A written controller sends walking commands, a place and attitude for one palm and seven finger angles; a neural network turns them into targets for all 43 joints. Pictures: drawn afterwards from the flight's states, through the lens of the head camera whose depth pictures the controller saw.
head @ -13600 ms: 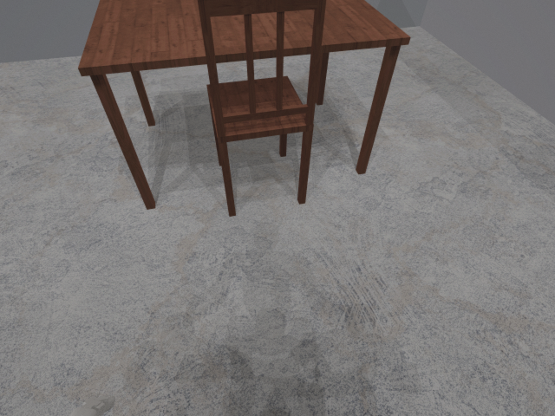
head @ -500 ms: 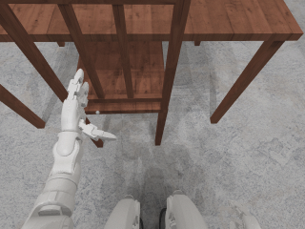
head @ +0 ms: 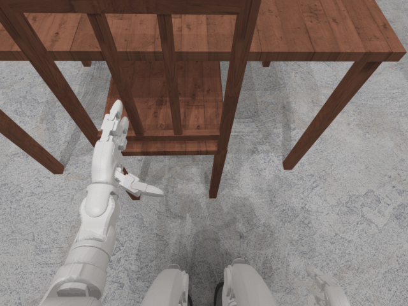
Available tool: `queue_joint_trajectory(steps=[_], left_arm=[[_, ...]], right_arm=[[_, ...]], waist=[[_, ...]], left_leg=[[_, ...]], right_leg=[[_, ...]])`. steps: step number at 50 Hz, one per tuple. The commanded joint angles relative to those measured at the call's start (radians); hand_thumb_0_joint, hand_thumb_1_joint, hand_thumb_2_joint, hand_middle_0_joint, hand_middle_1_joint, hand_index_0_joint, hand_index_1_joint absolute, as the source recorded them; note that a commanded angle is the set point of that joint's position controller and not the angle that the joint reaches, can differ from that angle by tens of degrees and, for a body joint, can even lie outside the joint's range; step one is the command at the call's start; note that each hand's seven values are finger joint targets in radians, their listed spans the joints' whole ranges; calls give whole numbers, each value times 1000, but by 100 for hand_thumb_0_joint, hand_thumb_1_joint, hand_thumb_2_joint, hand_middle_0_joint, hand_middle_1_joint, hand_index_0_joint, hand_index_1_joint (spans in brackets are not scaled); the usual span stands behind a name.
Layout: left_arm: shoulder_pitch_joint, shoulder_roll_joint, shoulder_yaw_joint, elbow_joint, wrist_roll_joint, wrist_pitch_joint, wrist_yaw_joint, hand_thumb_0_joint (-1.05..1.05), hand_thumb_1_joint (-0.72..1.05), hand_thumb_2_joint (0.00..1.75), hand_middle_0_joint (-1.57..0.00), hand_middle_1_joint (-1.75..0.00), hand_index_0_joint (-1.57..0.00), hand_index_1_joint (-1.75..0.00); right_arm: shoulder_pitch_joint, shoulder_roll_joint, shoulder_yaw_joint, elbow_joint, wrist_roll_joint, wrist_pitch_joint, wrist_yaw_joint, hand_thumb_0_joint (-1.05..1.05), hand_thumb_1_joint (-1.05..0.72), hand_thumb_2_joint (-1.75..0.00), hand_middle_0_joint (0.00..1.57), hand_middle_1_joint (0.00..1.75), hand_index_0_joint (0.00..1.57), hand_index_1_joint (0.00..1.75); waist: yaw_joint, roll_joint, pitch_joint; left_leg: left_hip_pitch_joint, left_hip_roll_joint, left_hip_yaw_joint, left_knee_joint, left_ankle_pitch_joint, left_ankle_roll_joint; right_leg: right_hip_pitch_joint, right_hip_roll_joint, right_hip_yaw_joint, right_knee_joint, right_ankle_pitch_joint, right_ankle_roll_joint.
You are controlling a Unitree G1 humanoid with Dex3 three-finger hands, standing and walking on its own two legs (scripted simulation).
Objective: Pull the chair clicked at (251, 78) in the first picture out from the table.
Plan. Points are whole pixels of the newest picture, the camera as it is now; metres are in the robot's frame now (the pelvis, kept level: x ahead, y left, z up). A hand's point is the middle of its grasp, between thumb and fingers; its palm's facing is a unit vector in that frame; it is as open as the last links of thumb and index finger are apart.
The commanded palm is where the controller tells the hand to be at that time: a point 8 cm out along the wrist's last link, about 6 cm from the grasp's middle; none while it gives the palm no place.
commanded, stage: aim the fingers beside a spindle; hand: left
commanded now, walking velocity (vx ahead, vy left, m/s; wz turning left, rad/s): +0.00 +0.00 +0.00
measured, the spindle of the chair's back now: (123, 89) +0.53 +0.17 +0.06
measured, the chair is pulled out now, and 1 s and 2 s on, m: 0.00 0.00 0.00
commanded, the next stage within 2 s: none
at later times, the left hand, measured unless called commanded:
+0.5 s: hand (137, 155) +0.40 +0.14 +0.02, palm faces +0.03 -1.00 -0.03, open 16.9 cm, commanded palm +0.36 +0.20 +0.02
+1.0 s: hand (132, 156) +0.39 +0.15 +0.02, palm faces +0.04 -1.00 -0.06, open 16.9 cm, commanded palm +0.36 +0.19 +0.01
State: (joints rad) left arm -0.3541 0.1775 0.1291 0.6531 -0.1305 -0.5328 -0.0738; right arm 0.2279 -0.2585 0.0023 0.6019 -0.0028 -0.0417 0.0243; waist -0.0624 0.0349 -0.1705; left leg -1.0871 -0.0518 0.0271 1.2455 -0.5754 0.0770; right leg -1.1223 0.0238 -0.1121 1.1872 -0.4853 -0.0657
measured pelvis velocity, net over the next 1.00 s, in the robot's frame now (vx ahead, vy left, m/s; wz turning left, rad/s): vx -0.01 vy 0.00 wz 0.00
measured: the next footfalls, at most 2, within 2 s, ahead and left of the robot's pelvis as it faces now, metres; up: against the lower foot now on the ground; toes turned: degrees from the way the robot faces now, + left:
none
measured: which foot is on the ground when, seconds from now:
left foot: down 0.00-1.00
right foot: down 0.00-1.00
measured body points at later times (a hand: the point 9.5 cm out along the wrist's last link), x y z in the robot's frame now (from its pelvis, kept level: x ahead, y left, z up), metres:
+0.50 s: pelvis +0.00 +0.00 +0.00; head +0.13 +0.00 +0.43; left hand +0.39 +0.19 +0.02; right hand +0.11 -0.26 -0.12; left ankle +0.00 +0.07 -0.63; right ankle +0.04 -0.09 -0.63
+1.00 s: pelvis -0.01 +0.00 +0.00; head +0.11 +0.00 +0.43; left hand +0.38 +0.20 +0.03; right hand +0.13 -0.25 -0.12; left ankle +0.00 +0.07 -0.63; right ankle +0.04 -0.09 -0.63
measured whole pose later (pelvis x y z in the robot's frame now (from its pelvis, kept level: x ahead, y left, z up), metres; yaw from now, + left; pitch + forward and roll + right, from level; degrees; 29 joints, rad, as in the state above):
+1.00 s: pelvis -0.01 +0.00 +0.00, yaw +0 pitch +23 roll -2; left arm -0.37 0.22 0.16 0.68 -0.12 -0.53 -0.05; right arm 0.22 -0.25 0.01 0.59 0.00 -0.03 0.03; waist -0.07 0.03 -0.17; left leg -1.09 -0.05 0.03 1.26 -0.57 0.07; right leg -1.13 0.03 -0.11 1.20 -0.48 -0.07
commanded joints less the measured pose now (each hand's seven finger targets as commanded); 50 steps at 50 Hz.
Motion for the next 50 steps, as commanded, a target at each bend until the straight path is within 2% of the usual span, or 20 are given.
queue_joint_trajectory(steps=[1, 3, 8, 10, 13, 15, 20, 21, 22, 23, 25, 29, 30, 31, 32, 34, 39, 42, 47, 50], left_arm=[[-246, 189, 111, -165, 6, -70, 48, 0, -50, 30, -6, -8, -6, -8], [-226, 216, 140, -187, 3, -81, 54, 0, -50, 30, -6, -8, -6, -8], [-259, 165, 69, -238, -12, -97, 13, 0, -50, 30, -6, -8, -6, -8], [-266, 106, 5, -237, -23, -83, -14, 0, -50, 30, -6, -8, -6, -8], [-279, 87, -16, -164, -33, -53, -37, 0, -50, 30, -6, -8, -6, -8], [-300, 93, -9, -130, -33, -40, -36, 0, -50, 30, -6, -8, -6, -8], [-326, 217, 113, -231, -15, -83, 26, 0, -50, 30, -6, -8, -6, -8], [-317, 202, 106, -259, -12, -91, 36, 0, -50, 30, -6, -8, -6, -8], [-297, 235, 137, -280, -9, -100, 48, 0, -50, 30, -6, -8, -6, -8], [-260, 215, 125, -280, -8, -99, 52, 0, -50, 30, -6, -8, -6, -8], [-205, 218, 129, -252, -5, -90, 49, 0, -50, 30, -6, -8, -6, -8], [-163, 115, 36, -139, -11, -40, 8, 0, -50, 30, -6, -8, -6, -8], [-145, 102, 28, -120, -17, -32, -3, 0, -50, 30, -6, -8, -6, -8], [-175, 72, -6, -133, -22, -32, -15, 0, -50, 30, -6, -8, -6, -8], [-161, 104, 28, -145, -31, -34, -17, 0, -50, 30, -6, -8, -6, -8], [-207, 86, -1, -208, -39, -50, -20, 0, -50, 30, -6, -8, -6, -8], [-270, 172, 59, -335, -16, -115, 32, 0, -50, 30, -6, -8, -6, -8], [-263, 203, 98, -261, 8, -113, 64, 0, -50, 30, -6, -8, -6, -8], [-233, 114, 21, -125, 8, -55, 26, 0, -50, 30, -6, -8, -6, -8], [-222, 113, 30, -120, -22, -38, -3, 0, -50, 30, -6, -8, -6, -8]], right_arm=[[73, -137, -46, -104, -4, -21, -4, 0, -90, -90, 20, 30, 20, 30], [65, -133, -44, -119, -5, -17, -2, 0, -90, -90, 20, 30, 20, 30], [61, -131, -42, -121, -2, -26, -5, 0, -90, -90, 20, 30, 20, 30], [66, -135, -44, -119, 2, -29, -8, 0, -90, -90, 20, 30, 20, 30], [71, -147, -47, -95, 9, -29, -15, 0, -90, -90, 20, 30, 20, 30], [76, -152, -46, -92, 10, -30, -17, 0, -90, -90, 20, 30, 20, 30], [79, -147, -48, -102, -4, -31, -14, 0, -90, -90, 20, 30, 20, 30], [77, -137, -47, -106, -8, -31, -10, 0, -90, -90, 20, 30, 20, 30], [82, -137, -48, -106, -10, -30, -7, 0, -90, -90, 20, 30, 20, 30], [80, -132, -48, -110, -11, -28, -3, 0, -90, -90, 20, 30, 20, 30], [81, -133, -47, -121, -7, -24, -1, 0, -90, -90, 20, 30, 20, 30], [76, -141, -45, -112, 6, -15, 2, 0, -90, -90, 20, 30, 20, 30], [78, -142, -45, -118, 9, -16, 1, 0, -90, -90, 20, 30, 20, 30], [74, -142, -45, -119, 11, -18, 0, 0, -90, -90, 20, 30, 20, 30], [75, -148, -50, -117, 12, -18, -2, 0, -90, -90, 20, 30, 20, 30], [69, -143, -51, -121, 10, -23, -5, 0, -90, -90, 20, 30, 20, 30], [68, -136, -52, -108, -4, -36, -11, 0, -90, -90, 20, 30, 20, 30], [66, -134, -46, -92, -8, -32, -10, 0, -90, -90, 20, 30, 20, 30], [56, -140, -41, -101, 1, -22, -5, 0, -90, -90, 20, 30, 20, 30], [61, -146, -43, -119, 7, -23, -7, 0, -90, -90, 20, 30, 20, 30]], waist=[[6, 1, -398], [19, -10, -428], [-5, 10, -460], [-32, 8, -450], [-50, -23, -376], [-49, -18, -344], [4, 45, -479], [9, 77, -515], [20, 68, -530], [20, 56, -538], [21, 15, -511], [-23, -65, -357], [-19, -61, -335], [-33, -71, -337], [-15, -65, -351], [-21, -31, -381], [-6, 51, -457], [-9, 19, -410], [-26, 11, -356], [-21, -42, -380]], left_leg=[[174, 35, -92, -158, 349, -67], [165, 32, -84, -156, 350, -65], [204, 40, -90, -154, 366, -59], [229, 46, -98, -151, 375, -59], [193, 48, -105, -154, 302, -56], [173, 43, -106, -153, 270, -54], [230, 37, -103, -147, 382, -74], [258, 35, -96, -145, 422, -78], [276, 40, -104, -150, 461, -88], [276, 40, -97, -148, 475, -84], [239, 40, -95, -157, 464, -76], [147, 43, -86, -170, 317, -57], [138, 40, -84, -173, 300, -54], [141, 40, -84, -171, 287, -51], [140, 39, -83, -170, 278, -53], [175, 40, -87, -168, 291, -54], [262, 43, -102, -156, 384, -74], [214, 40, -102, -154, 344, -71], [174, 39, -96, -164, 282, -63], [150, 35, -92, -161, 275, -54]], right_leg=[[327, -17, 117, -107, 275, 31], [369, -16, 129, -111, 295, 31], [375, -13, 135, -116, 314, 33], [341, -11, 124, -120, 303, 35], [290, -14, 118, -139, 234, 37], [261, -14, 114, -139, 195, 33], [317, -13, 117, -98, 280, 27], [338, -14, 122, -98, 317, 29], [354, -13, 116, -90, 342, 27], [376, -11, 120, -95, 366, 30], [401, -8, 123, -100, 376, 29], [351, -10, 121, -141, 278, 37], [345, -9, 123, -147, 257, 33], [337, -12, 122, -150, 249, 35], [344, -14, 126, -152, 235, 33], [332, -16, 126, -151, 235, 33], [324, -14, 122, -117, 283, 31], [320, -11, 122, -119, 253, 33], [294, -14, 118, -135, 213, 32], [334, -14, 123, -142, 220, 30]])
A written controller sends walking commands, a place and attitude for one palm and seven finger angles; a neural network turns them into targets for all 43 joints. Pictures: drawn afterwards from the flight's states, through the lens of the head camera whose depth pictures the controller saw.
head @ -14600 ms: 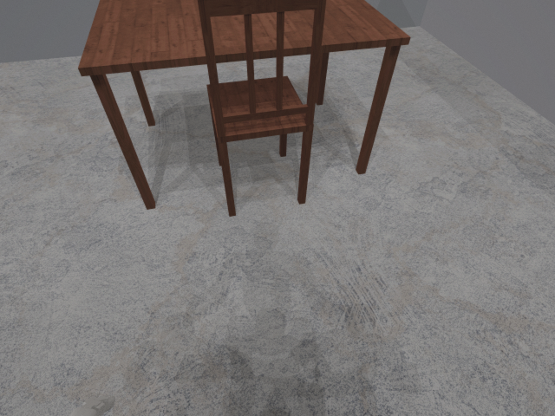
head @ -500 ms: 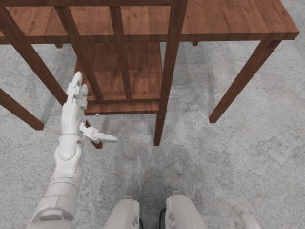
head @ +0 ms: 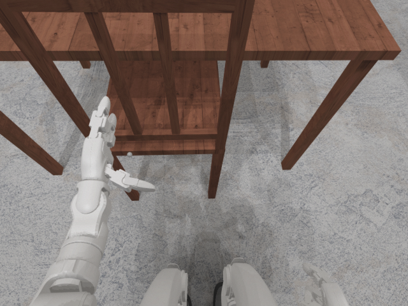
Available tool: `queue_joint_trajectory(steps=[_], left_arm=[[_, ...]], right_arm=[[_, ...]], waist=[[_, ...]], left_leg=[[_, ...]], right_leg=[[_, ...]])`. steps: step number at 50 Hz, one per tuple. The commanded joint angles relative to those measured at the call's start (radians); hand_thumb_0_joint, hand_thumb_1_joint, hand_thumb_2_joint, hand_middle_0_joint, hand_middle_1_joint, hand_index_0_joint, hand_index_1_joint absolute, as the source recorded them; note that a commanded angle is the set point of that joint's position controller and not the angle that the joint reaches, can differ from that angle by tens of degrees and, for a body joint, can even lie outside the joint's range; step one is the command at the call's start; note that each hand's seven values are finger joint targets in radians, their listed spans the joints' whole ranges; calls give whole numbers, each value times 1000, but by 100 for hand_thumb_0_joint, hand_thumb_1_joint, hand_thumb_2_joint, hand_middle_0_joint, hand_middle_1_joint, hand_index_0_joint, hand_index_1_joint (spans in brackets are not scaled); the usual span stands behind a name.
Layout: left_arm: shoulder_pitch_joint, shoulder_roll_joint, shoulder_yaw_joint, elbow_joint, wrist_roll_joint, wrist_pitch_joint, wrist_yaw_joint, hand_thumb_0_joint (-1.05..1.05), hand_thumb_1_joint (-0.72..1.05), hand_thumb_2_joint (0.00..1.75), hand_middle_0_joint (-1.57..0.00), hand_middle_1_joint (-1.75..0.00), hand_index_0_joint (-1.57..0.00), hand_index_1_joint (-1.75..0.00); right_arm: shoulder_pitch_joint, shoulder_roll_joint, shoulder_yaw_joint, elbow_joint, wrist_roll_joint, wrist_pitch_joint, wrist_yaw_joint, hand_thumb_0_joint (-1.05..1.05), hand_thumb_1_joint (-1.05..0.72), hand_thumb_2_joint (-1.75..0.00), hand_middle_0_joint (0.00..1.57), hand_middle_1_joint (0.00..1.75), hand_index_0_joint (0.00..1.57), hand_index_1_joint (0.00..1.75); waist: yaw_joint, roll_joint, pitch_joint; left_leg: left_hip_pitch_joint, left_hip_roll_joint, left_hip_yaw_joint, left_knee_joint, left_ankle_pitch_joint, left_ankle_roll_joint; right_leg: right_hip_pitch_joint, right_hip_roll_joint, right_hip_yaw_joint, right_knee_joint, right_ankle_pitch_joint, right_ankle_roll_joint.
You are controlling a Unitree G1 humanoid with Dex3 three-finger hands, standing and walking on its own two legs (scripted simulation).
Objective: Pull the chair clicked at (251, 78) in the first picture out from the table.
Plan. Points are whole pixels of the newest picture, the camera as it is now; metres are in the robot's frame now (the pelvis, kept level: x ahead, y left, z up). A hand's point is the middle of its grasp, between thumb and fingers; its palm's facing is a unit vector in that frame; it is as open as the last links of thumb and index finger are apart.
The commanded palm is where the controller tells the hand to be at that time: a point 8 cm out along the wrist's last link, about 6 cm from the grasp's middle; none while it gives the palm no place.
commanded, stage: aim the fingers beside a spindle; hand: left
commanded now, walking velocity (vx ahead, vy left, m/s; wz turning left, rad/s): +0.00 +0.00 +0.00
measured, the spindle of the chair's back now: (121, 88) +0.53 +0.18 +0.06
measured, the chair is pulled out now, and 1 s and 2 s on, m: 0.00 0.00 0.00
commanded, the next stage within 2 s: push the fingers through the gap in 1.38 s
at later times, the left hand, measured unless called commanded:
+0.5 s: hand (132, 160) +0.39 +0.15 +0.02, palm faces +0.01 -1.00 -0.02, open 16.9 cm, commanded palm +0.36 +0.20 +0.02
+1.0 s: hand (129, 151) +0.41 +0.15 +0.02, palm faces +0.04 -1.00 -0.04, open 16.9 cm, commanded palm +0.37 +0.21 +0.02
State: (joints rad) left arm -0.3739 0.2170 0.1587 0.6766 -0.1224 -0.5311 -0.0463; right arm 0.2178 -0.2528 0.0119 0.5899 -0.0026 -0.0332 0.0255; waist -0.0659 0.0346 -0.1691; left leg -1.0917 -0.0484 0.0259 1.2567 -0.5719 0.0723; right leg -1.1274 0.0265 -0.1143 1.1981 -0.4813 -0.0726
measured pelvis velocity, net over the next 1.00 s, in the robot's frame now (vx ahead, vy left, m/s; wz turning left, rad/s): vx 0.01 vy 0.01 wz -0.01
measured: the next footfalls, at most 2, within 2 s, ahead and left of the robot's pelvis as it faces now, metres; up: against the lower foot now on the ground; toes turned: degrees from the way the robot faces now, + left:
none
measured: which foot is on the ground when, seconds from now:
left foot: down 0.00-1.00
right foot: down 0.00-1.00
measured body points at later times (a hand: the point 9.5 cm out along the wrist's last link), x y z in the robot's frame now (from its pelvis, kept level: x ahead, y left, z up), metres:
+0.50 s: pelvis +0.00 +0.00 +0.00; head +0.12 +0.01 +0.44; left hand +0.38 +0.20 +0.02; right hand +0.12 -0.25 -0.11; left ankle +0.01 +0.07 -0.63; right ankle +0.04 -0.08 -0.63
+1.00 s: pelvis +0.01 +0.01 +0.00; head +0.13 +0.01 +0.43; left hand +0.40 +0.21 +0.02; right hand +0.12 -0.24 -0.12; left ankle +0.01 +0.07 -0.63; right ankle +0.04 -0.08 -0.63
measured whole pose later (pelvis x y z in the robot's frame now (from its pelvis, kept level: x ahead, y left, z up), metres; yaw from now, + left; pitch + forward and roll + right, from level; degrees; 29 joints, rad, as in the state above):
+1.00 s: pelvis +0.01 +0.01 +0.00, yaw -1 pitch +24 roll -2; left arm -0.37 0.20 0.18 0.66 -0.11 -0.53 -0.03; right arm 0.23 -0.24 0.01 0.59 -0.01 -0.02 0.03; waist -0.07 0.03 -0.17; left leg -1.10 -0.05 0.04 1.25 -0.58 0.08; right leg -1.14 0.03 -0.10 1.20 -0.49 -0.06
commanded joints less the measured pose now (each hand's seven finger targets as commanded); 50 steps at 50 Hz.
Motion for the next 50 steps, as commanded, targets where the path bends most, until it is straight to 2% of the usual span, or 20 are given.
queue_joint_trajectory(steps=[1, 2, 3, 4, 6, 8, 10, 11, 13, 15, 17, 19, 24, 25, 29, 34, 36, 38, 46, 50], left_arm=[[-215, 74, 0, -161, -36, -41, -36, 0, -50, 30, -6, -8, -6, -8], [-232, 110, 31, -187, -42, -49, -35, 0, -50, 30, -6, -8, -6, -8], [-244, 110, 28, -215, -46, -59, -36, 0, -50, 30, -6, -8, -6, -8], [-249, 160, 71, -254, -43, -75, -29, 0, -50, 30, -6, -8, -6, -8], [-257, 154, 58, -308, -37, -97, -17, 0, -50, 30, -6, -8, -6, -8], [-257, 164, 68, -288, -28, -104, -4, 0, -50, 30, -6, -8, -6, -8], [-261, 158, 64, -249, -21, -98, 0, 0, -50, 30, -6, -8, -6, -8], [-248, 153, 59, -229, -13, -94, -3, 0, -50, 30, -6, -8, -6, -8], [-237, 111, 23, -169, -13, -73, -16, 0, -50, 30, -6, -8, -6, -8], [-209, 79, 0, -176, -28, -62, -33, 0, -50, 30, -6, -8, -6, -8], [-186, 102, 22, -186, -38, -55, -43, 0, -50, 30, -6, -8, -6, -8], [-180, 84, 6, -220, -45, -54, -45, 0, -50, 30, -6, -8, -6, -8], [-209, 154, 68, -287, -30, -91, -4, 0, -50, 30, -6, -8, -6, -8], [-216, 175, 88, -295, -28, -98, 6, 0, -50, 30, -6, -8, -6, -8], [-209, 130, 47, -231, -11, -94, 7, 0, -50, 30, -6, -8, -6, -8], [-235, 65, -20, -167, -25, -62, -31, 0, -50, 30, -6, -8, -6, -8], [-247, 88, 0, -190, -29, -64, -36, 0, -50, 30, -6, -8, -6, -8], [-275, 75, -18, -229, -25, -66, -29, 0, -50, 30, -6, -8, -6, -8], [-234, 167, 93, -212, -2, -82, 31, 0, -50, 30, -6, -8, -6, -8], [-210, 112, 41, -173, -8, -62, 2, 0, -50, 30, -6, -8, -6, -8]], right_arm=[[66, -151, -53, -109, 7, -32, -10, 0, -90, -90, 20, 30, 20, 30], [72, -153, -54, -106, 7, -33, -12, 0, -90, -90, 20, 30, 20, 30], [71, -149, -54, -108, 6, -36, -13, 0, -90, -90, 20, 30, 20, 30], [73, -150, -56, -109, 5, -38, -16, 0, -90, -90, 20, 30, 20, 30], [73, -143, -55, -107, -1, -42, -14, 0, -90, -90, 20, 30, 20, 30], [76, -142, -53, -94, -3, -42, -13, 0, -90, -90, 20, 30, 20, 30], [77, -143, -52, -88, -4, -42, -16, 0, -90, -90, 20, 30, 20, 30], [77, -144, -51, -85, -2, -42, -15, 0, -90, -90, 20, 30, 20, 30], [79, -146, -50, -78, 1, -40, -12, 0, -90, -90, 20, 30, 20, 30], [80, -149, -53, -93, 3, -40, -11, 0, -90, -90, 20, 30, 20, 30], [80, -155, -57, -95, 6, -37, -11, 0, -90, -90, 20, 30, 20, 30], [79, -149, -58, -102, 6, -37, -9, 0, -90, -90, 20, 30, 20, 30], [78, -145, -57, -98, -2, -39, -11, 0, -90, -90, 20, 30, 20, 30], [79, -145, -56, -99, -4, -38, -13, 0, -90, -90, 20, 30, 20, 30], [75, -144, -54, -90, -4, -37, -9, 0, -90, -90, 20, 30, 20, 30], [73, -153, -55, -84, 3, -36, -11, 0, -90, -90, 20, 30, 20, 30], [77, -157, -58, -87, 4, -38, -15, 0, -90, -90, 20, 30, 20, 30], [82, -155, -61, -88, 2, -36, -13, 0, -90, -90, 20, 30, 20, 30], [84, -143, -55, -91, -8, -23, -8, 0, -90, -90, 20, 30, 20, 30], [83, -144, -53, -100, -2, -19, -5, 0, -90, -90, 20, 30, 20, 30]], waist=[[-16, -33, -399], [-8, -36, -419], [-9, -35, -440], [7, -15, -458], [6, 31, -487], [-6, 6, -459], [-19, -17, -424], [-15, 4, -406], [-29, -7, -365], [-21, 4, -385], [-7, -11, -417], [-7, -14, -428], [5, 19, -435], [5, 10, -437], [-11, -4, -386], [-35, -17, -365], [-22, 15, -399], [-21, 46, -435], [6, 4, -450], [-14, -12, -409]], left_leg=[[157, 31, -87, -168, 276, -49], [156, 30, -86, -167, 287, -49], [162, 29, -83, -161, 293, -47], [169, 30, -80, -163, 310, -50], [220, 33, -87, -163, 354, -56], [212, 36, -91, -159, 357, -57], [173, 34, -84, -155, 319, -49], [171, 34, -86, -161, 316, -54], [160, 34, -87, -165, 285, -53], [182, 34, -90, -171, 306, -53], [188, 35, -91, -174, 319, -57], [199, 35, -88, -175, 329, -55], [216, 36, -91, -172, 359, -63], [209, 35, -89, -170, 365, -61], [188, 37, -93, -171, 321, -61], [194, 40, -105, -173, 279, -59], [220, 41, -109, -174, 311, -65], [276, 45, -122, -172, 368, -78], [222, 38, -103, -164, 404, -76], [188, 38, -93, -167, 359, -62]], right_leg=[[343, -18, 133, -154, 225, 40], [366, -19, 136, -151, 238, 39], [375, -18, 142, -152, 247, 42], [392, -19, 146, -146, 263, 39], [380, -16, 139, -135, 290, 39], [368, -14, 136, -134, 291, 41], [360, -12, 140, -142, 264, 44], [350, -14, 136, -139, 259, 41], [324, -14, 130, -150, 228, 41], [327, -13, 125, -150, 236, 37], [347, -15, 126, -148, 250, 37], [358, -14, 125, -153, 261, 39], [351, -12, 126, -136, 278, 38], [363, -11, 127, -133, 287, 38], [333, -11, 124, -140, 245, 39], [286, -12, 114, -154, 195, 40], [286, -14, 112, -142, 212, 36], [265, -13, 101, -128, 236, 34], [335, -9, 115, -111, 299, 39], [338, -8, 119, -130, 284, 39]])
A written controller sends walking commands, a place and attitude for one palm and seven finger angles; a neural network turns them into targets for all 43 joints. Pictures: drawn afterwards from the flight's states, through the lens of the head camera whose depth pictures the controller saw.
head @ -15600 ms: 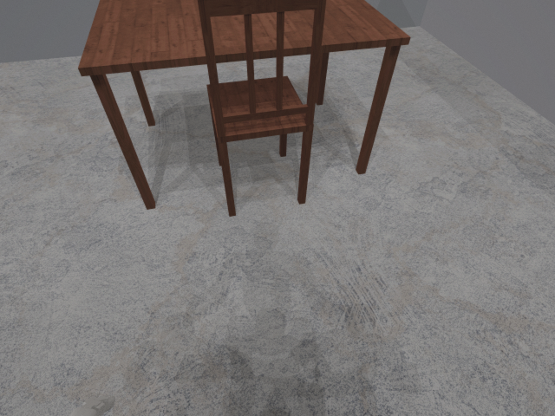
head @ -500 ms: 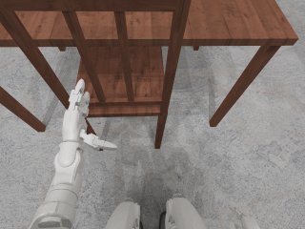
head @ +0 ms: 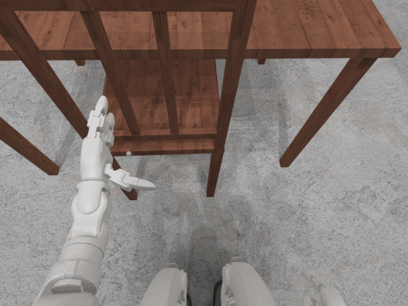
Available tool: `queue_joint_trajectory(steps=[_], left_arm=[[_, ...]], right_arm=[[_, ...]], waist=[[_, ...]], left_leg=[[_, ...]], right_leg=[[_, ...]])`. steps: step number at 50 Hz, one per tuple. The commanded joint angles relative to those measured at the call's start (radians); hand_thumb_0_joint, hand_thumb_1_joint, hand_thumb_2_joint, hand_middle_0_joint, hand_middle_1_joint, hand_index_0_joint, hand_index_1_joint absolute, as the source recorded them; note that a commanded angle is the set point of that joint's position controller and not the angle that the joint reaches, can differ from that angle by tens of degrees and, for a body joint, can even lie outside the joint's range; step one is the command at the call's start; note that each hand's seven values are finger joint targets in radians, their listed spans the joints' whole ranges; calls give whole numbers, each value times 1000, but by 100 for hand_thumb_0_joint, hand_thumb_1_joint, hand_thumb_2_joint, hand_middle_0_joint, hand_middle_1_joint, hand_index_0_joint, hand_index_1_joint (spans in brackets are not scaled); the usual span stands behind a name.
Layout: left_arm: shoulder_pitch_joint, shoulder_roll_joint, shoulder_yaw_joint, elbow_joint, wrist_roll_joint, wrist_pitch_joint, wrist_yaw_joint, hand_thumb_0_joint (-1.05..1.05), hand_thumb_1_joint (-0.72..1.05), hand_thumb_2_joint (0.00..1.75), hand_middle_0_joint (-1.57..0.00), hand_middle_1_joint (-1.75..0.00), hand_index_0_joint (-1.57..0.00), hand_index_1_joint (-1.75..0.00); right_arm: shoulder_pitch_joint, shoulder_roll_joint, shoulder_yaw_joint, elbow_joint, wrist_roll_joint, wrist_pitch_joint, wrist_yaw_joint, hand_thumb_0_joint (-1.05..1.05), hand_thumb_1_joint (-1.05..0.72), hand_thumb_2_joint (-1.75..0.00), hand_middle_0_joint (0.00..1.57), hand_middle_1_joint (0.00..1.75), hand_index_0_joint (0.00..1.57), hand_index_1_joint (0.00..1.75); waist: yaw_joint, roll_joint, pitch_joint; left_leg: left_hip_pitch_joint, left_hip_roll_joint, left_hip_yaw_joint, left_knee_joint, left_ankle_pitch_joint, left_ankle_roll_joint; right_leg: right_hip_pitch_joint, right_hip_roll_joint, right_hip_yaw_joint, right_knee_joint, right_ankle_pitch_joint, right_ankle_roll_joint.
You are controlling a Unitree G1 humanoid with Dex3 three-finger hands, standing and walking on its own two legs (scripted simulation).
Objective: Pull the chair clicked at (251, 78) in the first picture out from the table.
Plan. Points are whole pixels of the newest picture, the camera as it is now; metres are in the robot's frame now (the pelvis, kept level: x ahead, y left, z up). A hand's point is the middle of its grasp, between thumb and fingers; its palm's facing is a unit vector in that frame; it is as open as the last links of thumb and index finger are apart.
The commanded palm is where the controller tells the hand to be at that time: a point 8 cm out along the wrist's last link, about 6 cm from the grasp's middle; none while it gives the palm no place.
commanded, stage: aim the fingers beside a spindle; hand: left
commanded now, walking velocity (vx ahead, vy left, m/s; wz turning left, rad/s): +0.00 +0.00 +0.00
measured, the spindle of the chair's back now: (119, 88) +0.53 +0.18 +0.06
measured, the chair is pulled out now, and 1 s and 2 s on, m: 0.00 0.00 0.00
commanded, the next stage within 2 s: push the fingers through the gap in 0.38 s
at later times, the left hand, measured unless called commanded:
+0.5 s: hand (126, 158) +0.39 +0.15 +0.02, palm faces +0.05 -1.00 -0.03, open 16.9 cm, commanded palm +0.36 +0.20 +0.02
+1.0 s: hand (127, 134) +0.44 +0.16 +0.02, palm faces +0.06 -1.00 -0.02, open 16.9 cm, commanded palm +0.41 +0.21 +0.02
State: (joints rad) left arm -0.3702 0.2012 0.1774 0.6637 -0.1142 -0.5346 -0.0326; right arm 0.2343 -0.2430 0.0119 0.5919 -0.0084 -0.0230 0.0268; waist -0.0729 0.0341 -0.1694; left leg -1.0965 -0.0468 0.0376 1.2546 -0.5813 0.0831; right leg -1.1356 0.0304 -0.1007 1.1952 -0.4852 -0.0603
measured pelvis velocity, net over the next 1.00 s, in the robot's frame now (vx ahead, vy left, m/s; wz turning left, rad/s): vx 0.00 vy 0.00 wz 0.00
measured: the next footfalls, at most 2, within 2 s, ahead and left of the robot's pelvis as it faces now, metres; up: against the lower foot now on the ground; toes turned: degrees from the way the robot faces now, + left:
none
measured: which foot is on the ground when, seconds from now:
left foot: down 0.00-1.00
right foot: down 0.00-1.00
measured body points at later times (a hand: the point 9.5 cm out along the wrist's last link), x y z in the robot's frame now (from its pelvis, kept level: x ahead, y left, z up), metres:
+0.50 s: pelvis +0.00 +0.00 +0.00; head +0.12 +0.01 +0.44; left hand +0.38 +0.21 +0.02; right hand +0.12 -0.25 -0.11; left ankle +0.00 +0.07 -0.63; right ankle +0.04 -0.09 -0.63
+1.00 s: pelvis +0.00 +0.00 +0.00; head +0.14 +0.01 +0.42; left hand +0.43 +0.21 +0.02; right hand +0.08 -0.26 -0.12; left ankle +0.00 +0.07 -0.63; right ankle +0.04 -0.09 -0.63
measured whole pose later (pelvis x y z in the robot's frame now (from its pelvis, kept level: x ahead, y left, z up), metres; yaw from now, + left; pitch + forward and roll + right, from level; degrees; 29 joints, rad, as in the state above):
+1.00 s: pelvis +0.00 +0.00 +0.00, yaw +0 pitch +26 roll -3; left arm -0.57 0.27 0.26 0.86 -0.13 -0.52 -0.07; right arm 0.27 -0.25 0.02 0.63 -0.01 -0.02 0.02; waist -0.11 0.04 -0.16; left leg -1.14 -0.04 0.03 1.27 -0.58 0.08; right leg -1.18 0.03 -0.11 1.19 -0.47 -0.06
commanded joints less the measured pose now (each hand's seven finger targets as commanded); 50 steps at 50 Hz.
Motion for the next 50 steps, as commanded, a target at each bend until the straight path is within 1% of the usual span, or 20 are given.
queue_joint_trajectory(steps=[1, 5, 9, 10, 12, 13, 15, 16, 20, 22, 25, 29, 31, 33, 34, 35, 36, 39, 42, 50], left_arm=[[-208, 128, 24, -139, -22, -52, -21, 0, -50, 30, -6, -8, -6, -8], [-277, 95, -25, -195, -42, -56, -53, 0, -50, 30, -6, -8, -6, -8], [-287, 129, 3, -259, -46, -76, -39, 0, -50, 30, -6, -8, -6, -8], [-286, 142, 6, -281, -41, -81, -32, 0, -50, 30, -6, -8, -6, -8], [-225, 147, 26, -244, -33, -75, -17, 0, -50, 30, -6, -8, -6, -8], [-228, 150, 31, -217, -29, -70, -11, 0, -50, 30, -6, -8, -6, -8], [-233, 165, 47, -180, -15, -64, -1, 0, -50, 30, -6, -8, -6, -8], [-223, 137, 26, -163, -11, -60, -2, 0, -50, 30, -6, -8, -6, -8], [-187, 155, 50, -186, -27, -60, -17, 0, -50, 30, -6, -8, -6, -8], [-185, 114, 0, -243, -34, -68, -30, 0, -50, 30, -6, -8, -6, -8], [-214, 126, 1, -253, -45, -72, -36, 0, -50, 30, -6, -8, -6, -8], [-346, 137, 6, -167, -25, -81, -26, 0, -50, 30, -6, -8, -6, -8], [-388, 182, 44, -164, -16, -90, -16, 0, -50, 30, -6, -8, -6, -8], [-416, 149, 15, -153, -14, -91, -19, 0, -50, 30, -6, -8, -6, -8], [-403, 167, 38, -136, -15, -87, -19, 0, -50, 30, -6, -8, -6, -8], [-423, 172, 35, -123, -18, -84, -23, 0, -50, 30, -6, -8, -6, -8], [-407, 191, 63, -93, -20, -78, -25, 0, -50, 30, -6, -8, -6, -8], [-444, 214, 81, -24, -19, -56, -35, 0, -50, 30, -6, -8, -6, -8], [-472, 223, 91, -12, -20, -51, -40, 0, -50, 30, -6, -8, -6, -8], [-546, 230, 102, 1, -18, -83, -40, 0, -50, 30, -6, -8, -6, -8]], right_arm=[[69, -157, -52, -98, 6, -28, -8, 0, -90, -90, 20, 30, 20, 30], [71, -161, -55, -99, 11, -35, -14, 0, -90, -90, 20, 30, 20, 30], [80, -162, -63, -87, 6, -42, -17, 0, -90, -90, 20, 30, 20, 30], [82, -163, -62, -88, 5, -44, -17, 0, -90, -90, 20, 30, 20, 30], [81, -157, -61, -83, 3, -39, -12, 0, -90, -90, 20, 30, 20, 30], [78, -156, -58, -79, 2, -35, -13, 0, -90, -90, 20, 30, 20, 30], [78, -158, -56, -82, 2, -32, -12, 0, -90, -90, 20, 30, 20, 30], [74, -153, -54, -83, 3, -31, -9, 0, -90, -90, 20, 30, 20, 30], [70, -156, -55, -104, 5, -30, -9, 0, -90, -90, 20, 30, 20, 30], [66, -152, -57, -111, 7, -31, -6, 0, -90, -90, 20, 30, 20, 30], [66, -157, -57, -101, 9, -34, -11, 0, -90, -90, 20, 30, 20, 30], [64, -158, -52, -66, 5, -43, -21, 0, -90, -90, 20, 30, 20, 30], [69, -162, -53, -62, 2, -46, -25, 0, -90, -90, 20, 30, 20, 30], [73, -161, -53, -58, -1, -49, -23, 0, -90, -90, 20, 30, 20, 30], [76, -164, -54, -55, -3, -49, -21, 0, -90, -90, 20, 30, 20, 30], [83, -166, -54, -56, -1, -48, -22, 0, -90, -90, 20, 30, 20, 30], [85, -166, -54, -54, -1, -45, -22, 0, -90, -90, 20, 30, 20, 30], [93, -167, -48, -50, 1, -36, -22, 0, -90, -90, 20, 30, 20, 30], [102, -167, -46, -57, 1, -32, -20, 0, -90, -90, 20, 30, 20, 30], [148, -175, -56, -39, -6, -27, -12, 0, -90, -90, 20, 30, 20, 30]], waist=[[-9, -36, -396], [-25, 8, -420], [-14, 31, -480], [-7, 66, -490], [3, 45, -464], [-7, 5, -437], [-6, -2, -400], [-10, -5, -388], [8, -10, -426], [7, 28, -460], [-14, 13, -427], [-45, -15, -355], [-31, 27, -387], [-38, 65, -421], [-27, 64, -443], [-41, 49, -451], [-29, 41, -458], [-41, -7, -435], [-33, 39, -453], [-52, 44, -506]], left_leg=[[180, 37, -105, -166, 350, -70], [219, 40, -115, -163, 351, -71], [284, 45, -123, -158, 427, -87], [306, 45, -127, -160, 457, -95], [293, 44, -121, -165, 463, -97], [253, 42, -115, -161, 436, -88], [202, 37, -112, -166, 381, -79], [200, 36, -106, -166, 370, -76], [191, 33, -99, -168, 376, -72], [255, 40, -108, -174, 423, -81], [252, 43, -111, -167, 410, -80], [165, 37, -113, -151, 278, -65], [191, 36, -117, -154, 287, -72], [241, 38, -125, -154, 334, -83], [244, 36, -122, -149, 347, -84], [247, 38, -126, -147, 364, -85], [231, 35, -119, -145, 365, -81], [163, 33, -107, -140, 327, -67], [172, 31, -103, -147, 345, -69], [241, 44, -117, -138, 433, -80]], right_leg=[[346, -11, 106, -133, 278, 28], [318, -13, 103, -133, 261, 26], [321, -12, 97, -125, 301, 26], [311, -11, 93, -116, 309, 23], [322, -11, 90, -120, 314, 24], [331, -10, 94, -124, 313, 28], [330, -11, 97, -124, 281, 25], [328, -12, 99, -129, 279, 27], [377, -11, 109, -132, 304, 24], [366, -13, 101, -130, 322, 23], [340, -8, 101, -138, 303, 26], [289, -14, 111, -144, 199, 31], [279, -15, 110, -135, 190, 26], [261, -15, 97, -126, 213, 24], [273, -13, 100, -124, 225, 23], [271, -11, 98, -120, 239, 25], [290, -12, 103, -121, 249, 26], [320, -12, 113, -128, 248, 30], [327, -12, 114, -126, 262, 27], [298, -4, 102, -114, 309, 28]])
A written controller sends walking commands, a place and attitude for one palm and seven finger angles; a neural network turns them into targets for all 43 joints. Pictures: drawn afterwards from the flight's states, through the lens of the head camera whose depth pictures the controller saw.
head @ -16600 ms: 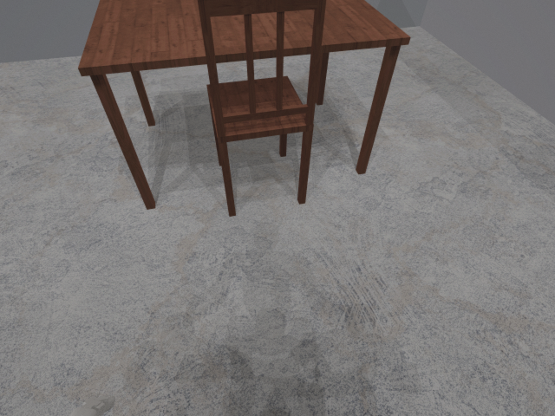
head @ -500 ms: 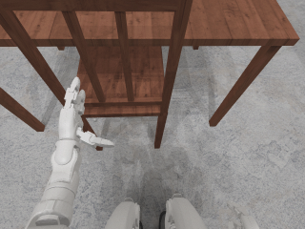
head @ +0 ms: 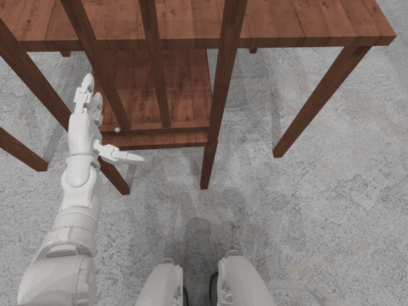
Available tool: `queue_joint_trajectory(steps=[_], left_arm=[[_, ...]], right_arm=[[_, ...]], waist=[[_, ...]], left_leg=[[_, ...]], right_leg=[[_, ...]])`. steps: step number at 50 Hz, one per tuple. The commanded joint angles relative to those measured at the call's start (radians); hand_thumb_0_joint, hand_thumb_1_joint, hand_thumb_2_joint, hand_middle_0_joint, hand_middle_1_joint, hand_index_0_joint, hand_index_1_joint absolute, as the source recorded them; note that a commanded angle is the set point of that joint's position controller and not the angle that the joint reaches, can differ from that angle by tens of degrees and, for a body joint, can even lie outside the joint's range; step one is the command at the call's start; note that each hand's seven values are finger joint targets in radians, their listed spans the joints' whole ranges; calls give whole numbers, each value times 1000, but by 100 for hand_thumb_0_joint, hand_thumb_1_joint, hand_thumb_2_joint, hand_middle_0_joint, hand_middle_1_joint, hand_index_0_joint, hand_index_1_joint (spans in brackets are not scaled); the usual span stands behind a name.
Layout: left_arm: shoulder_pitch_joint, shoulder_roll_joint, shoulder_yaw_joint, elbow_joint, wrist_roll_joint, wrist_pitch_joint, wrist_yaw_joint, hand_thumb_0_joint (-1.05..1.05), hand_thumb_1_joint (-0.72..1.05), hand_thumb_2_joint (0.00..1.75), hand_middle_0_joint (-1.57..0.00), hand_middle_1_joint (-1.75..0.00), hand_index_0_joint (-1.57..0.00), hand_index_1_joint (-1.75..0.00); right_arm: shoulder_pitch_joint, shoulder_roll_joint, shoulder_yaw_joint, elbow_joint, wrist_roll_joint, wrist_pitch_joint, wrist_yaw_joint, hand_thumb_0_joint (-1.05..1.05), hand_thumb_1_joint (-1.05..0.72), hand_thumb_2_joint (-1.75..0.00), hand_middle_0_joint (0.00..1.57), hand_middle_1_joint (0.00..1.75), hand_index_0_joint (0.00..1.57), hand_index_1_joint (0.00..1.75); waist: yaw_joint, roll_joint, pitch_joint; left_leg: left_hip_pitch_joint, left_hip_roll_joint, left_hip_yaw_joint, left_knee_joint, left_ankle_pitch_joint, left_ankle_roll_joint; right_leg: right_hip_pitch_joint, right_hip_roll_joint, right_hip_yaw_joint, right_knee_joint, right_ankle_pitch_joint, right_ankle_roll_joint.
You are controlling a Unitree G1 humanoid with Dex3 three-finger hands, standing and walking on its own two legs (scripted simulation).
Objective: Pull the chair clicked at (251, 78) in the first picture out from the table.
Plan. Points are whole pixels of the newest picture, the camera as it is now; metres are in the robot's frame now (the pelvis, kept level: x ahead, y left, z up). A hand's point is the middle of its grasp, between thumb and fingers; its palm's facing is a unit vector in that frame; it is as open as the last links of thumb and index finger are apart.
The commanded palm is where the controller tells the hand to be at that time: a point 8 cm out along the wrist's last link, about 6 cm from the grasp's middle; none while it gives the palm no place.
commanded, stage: push the fingers through the gap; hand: left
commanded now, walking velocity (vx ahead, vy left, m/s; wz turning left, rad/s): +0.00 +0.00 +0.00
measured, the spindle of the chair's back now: (106, 81) +0.53 +0.18 +0.06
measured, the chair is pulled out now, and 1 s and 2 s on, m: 0.00 0.00 0.00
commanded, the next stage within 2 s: hook a spindle and tug to test in 1.08 s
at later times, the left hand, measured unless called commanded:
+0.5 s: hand (123, 107) +0.50 +0.15 +0.02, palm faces +0.05 -1.00 -0.02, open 16.9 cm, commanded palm +0.47 +0.20 +0.02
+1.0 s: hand (123, 103) +0.51 +0.15 +0.02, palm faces +0.08 -1.00 -0.02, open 16.9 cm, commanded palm +0.48 +0.19 +0.02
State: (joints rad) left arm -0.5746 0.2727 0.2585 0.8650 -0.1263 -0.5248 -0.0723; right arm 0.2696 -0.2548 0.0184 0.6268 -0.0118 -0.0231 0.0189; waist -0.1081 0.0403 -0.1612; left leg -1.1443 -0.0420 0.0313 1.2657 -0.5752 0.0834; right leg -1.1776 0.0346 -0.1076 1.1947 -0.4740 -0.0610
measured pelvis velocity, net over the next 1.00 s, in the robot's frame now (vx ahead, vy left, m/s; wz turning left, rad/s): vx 0.01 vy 0.00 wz -0.02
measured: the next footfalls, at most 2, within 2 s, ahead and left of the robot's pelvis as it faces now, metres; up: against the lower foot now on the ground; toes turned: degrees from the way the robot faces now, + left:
none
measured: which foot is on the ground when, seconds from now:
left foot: down 0.00-1.00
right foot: down 0.00-1.00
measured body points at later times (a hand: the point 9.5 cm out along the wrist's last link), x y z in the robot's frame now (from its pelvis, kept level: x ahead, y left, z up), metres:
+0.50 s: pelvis +0.00 +0.01 +0.00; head +0.16 +0.02 +0.42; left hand +0.49 +0.21 +0.03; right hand +0.05 -0.26 -0.12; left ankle +0.00 +0.07 -0.62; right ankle +0.04 -0.09 -0.62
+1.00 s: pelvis +0.01 +0.00 +0.00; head +0.17 +0.02 +0.42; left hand +0.50 +0.21 +0.02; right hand +0.03 -0.26 -0.12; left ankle +0.00 +0.07 -0.62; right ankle +0.04 -0.09 -0.62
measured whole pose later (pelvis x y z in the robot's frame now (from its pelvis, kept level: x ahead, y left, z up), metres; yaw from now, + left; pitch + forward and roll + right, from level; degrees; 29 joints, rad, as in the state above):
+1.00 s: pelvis +0.01 +0.00 +0.00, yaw -1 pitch +29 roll -4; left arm -0.78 0.34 0.35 1.08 -0.06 -0.55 -0.05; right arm 0.33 -0.25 0.03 0.63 -0.04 0.09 0.06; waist -0.17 0.05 -0.16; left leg -1.18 -0.03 0.02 1.26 -0.58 0.08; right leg -1.20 0.05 -0.11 1.17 -0.47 -0.06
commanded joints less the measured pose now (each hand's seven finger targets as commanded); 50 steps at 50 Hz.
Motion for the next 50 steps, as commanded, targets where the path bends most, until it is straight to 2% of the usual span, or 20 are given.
queue_joint_trajectory(steps=[1, 5, 6, 7, 13, 16, 17, 21, 22, 23, 27, 29, 30, 32, 35, 38, 40, 43, 48, 50], left_arm=[[-345, 165, 25, -183, -4, -93, 0, 0, -50, 30, -6, -8, -6, -8], [-400, 179, 28, -108, 12, -88, 1, 0, -50, 30, -6, -8, -6, -8], [-408, 199, 51, -119, 16, -92, 6, 0, -50, 30, -6, -8, -6, -8], [-399, 171, 34, -112, 16, -90, 7, 0, -50, 30, -6, -8, -6, -8], [-517, 223, 64, -43, 36, -116, 20, 0, -50, 30, -6, -8, -6, -8], [-562, 243, 75, -57, 43, -132, 18, 0, -50, 30, -6, -8, -6, -8], [-557, 214, 50, -55, 44, -131, 15, 0, -50, 30, -6, -8, -6, -8], [-541, 215, 63, 28, 45, -104, 14, 0, -50, 30, -6, -8, -6, -8], [-555, 188, 39, 35, 44, -95, 12, 0, -50, 30, -6, -8, -6, -8], [-541, 225, 78, 63, 48, -87, 17, 0, -50, 30, -6, -8, -6, -8], [-639, 240, 76, 40, 61, -95, 33, 0, -50, 30, -6, -8, -6, -8], [-668, 302, 121, 35, 67, -112, 41, 0, -50, 30, -6, -8, -6, -8], [-704, 307, 112, 14, 68, -123, 42, 0, -50, 30, -6, -8, -6, -8], [-715, 294, 99, 15, 78, -134, 38, 0, -50, 30, -6, -8, -6, -8], [-676, 322, 120, 71, 82, -120, 26, 0, -50, 30, -6, -8, -6, -8], [-606, 282, 100, 75, 72, -92, 7, 0, -50, 30, -6, -8, -6, -8], [-573, 228, 69, 82, 55, -73, -3, 0, -50, 30, -6, -8, -6, -8], [-580, 254, 91, 58, 44, -65, 5, 0, -50, 30, -6, -8, -6, -8], [-599, 278, 103, -16, 60, -114, 35, 0, -50, 30, -6, -8, -6, -8], [-640, 244, 65, -17, 68, -128, 37, 0, -50, 30, -6, -8, -6, -8]], right_arm=[[116, -164, -61, -69, -4, -23, -3, 0, -90, -90, 20, 30, 20, 30], [133, -168, -58, -55, -5, -10, -1, 0, -90, -90, 20, 30, 20, 30], [134, -169, -60, -55, -8, -8, -1, 0, -90, -90, 20, 30, 20, 30], [135, -165, -60, -60, -8, -6, 3, 0, -90, -90, 20, 30, 20, 30], [152, -172, -55, -45, -18, 8, 4, 0, -90, -90, 20, 30, 20, 30], [167, -177, -60, -41, -23, 15, 6, 0, -90, -90, 20, 30, 20, 30], [167, -174, -60, -41, -23, 19, 9, 0, -90, -90, 20, 30, 20, 30], [187, -181, -62, -33, -23, 40, 13, 0, -90, -90, 20, 30, 20, 30], [186, -178, -60, -35, -23, 45, 15, 0, -90, -90, 20, 30, 20, 30], [194, -181, -61, -34, -23, 52, 14, 0, -90, -90, 20, 30, 20, 30], [196, -176, -53, -40, -28, 62, 15, 0, -90, -90, 20, 30, 20, 30], [201, -181, -52, -37, -33, 62, 14, 0, -90, -90, 20, 30, 20, 30], [202, -180, -51, -38, -34, 62, 12, 0, -90, -90, 20, 30, 20, 30], [204, -176, -50, -34, -38, 62, 17, 0, -90, -90, 20, 30, 20, 30], [220, -181, -48, -30, -38, 73, 18, 0, -90, -90, 20, 30, 20, 30], [221, -181, -51, -43, -35, 87, 25, 0, -90, -90, 20, 30, 20, 30], [225, -178, -53, -53, -29, 94, 27, 0, -90, -90, 20, 30, 20, 30], [225, -180, -53, -52, -26, 102, 27, 0, -90, -90, 20, 30, 20, 30], [218, -172, -54, -48, -31, 93, 29, 0, -90, -90, 20, 30, 20, 30], [215, -165, -53, -41, -33, 91, 28, 0, -90, -90, 20, 30, 20, 30]], waist=[[-17, 31, -505], [-35, 23, -438], [-21, 50, -464], [-24, 56, -481], [-48, 64, -467], [-47, 103, -531], [-49, 129, -547], [-64, 62, -517], [-71, 75, -505], [-62, 43, -495], [-75, 90, -502], [-75, 80, -522], [-89, 84, -534], [-83, 130, -572], [-84, 117, -553], [-66, 128, -567], [-72, 108, -568], [-75, 64, -526], [-67, 91, -552], [-87, 106, -519]], left_leg=[[279, 38, -111, -152, 419, -80], [240, 38, -114, -158, 378, -75], [257, 38, -112, -158, 388, -77], [272, 37, -112, -158, 397, -78], [265, 41, -125, -148, 380, -79], [338, 50, -142, -139, 467, -96], [369, 52, -146, -139, 497, -102], [344, 60, -157, -135, 510, -98], [332, 56, -148, -135, 498, -94], [300, 54, -144, -136, 476, -89], [300, 51, -146, -133, 460, -86], [282, 50, -139, -118, 453, -81], [301, 53, -147, -117, 468, -83], [327, 52, -149, -110, 488, -88], [319, 55, -147, -111, 509, -87], [340, 60, -148, -120, 547, -90], [362, 64, -155, -128, 568, -91], [302, 59, -137, -135, 513, -76], [316, 53, -126, -132, 507, -76], [325, 55, -129, -132, 500, -78]], right_leg=[[343, -8, 108, -116, 292, 29], [319, -8, 106, -121, 261, 27], [318, -8, 107, -118, 260, 27], [316, -7, 106, -119, 264, 27], [276, -5, 104, -111, 238, 28], [251, -5, 94, -93, 274, 26], [240, -4, 91, -93, 284, 26], [233, 0, 84, -95, 294, 31], [233, -1, 86, -102, 293, 31], [251, -1, 88, -103, 287, 31], [237, -1, 93, -102, 276, 30], [254, 1, 100, -100, 281, 31], [246, 2, 99, -95, 292, 31], [243, 2, 101, -92, 296, 30], [251, 5, 97, -94, 314, 28], [262, 4, 91, -97, 334, 26], [257, 5, 86, -103, 342, 28], [297, 6, 95, -121, 345, 32], [318, 7, 106, -123, 352, 31], [286, 6, 104, -123, 338, 31]])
